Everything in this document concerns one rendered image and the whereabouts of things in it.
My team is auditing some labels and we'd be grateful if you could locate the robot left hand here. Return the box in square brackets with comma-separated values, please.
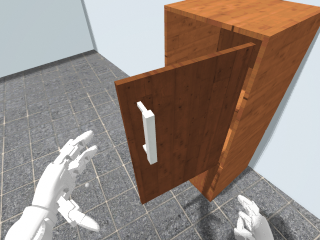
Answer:
[32, 130, 100, 232]

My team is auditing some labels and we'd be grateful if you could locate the handle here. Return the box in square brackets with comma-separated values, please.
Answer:
[137, 101, 158, 165]

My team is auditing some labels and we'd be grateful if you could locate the robot right hand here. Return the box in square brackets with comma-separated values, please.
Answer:
[234, 195, 274, 240]

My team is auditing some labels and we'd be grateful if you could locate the robot left forearm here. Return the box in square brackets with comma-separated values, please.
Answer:
[5, 205, 58, 240]

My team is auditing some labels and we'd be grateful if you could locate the cupboard door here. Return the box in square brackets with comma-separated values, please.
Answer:
[114, 42, 256, 205]

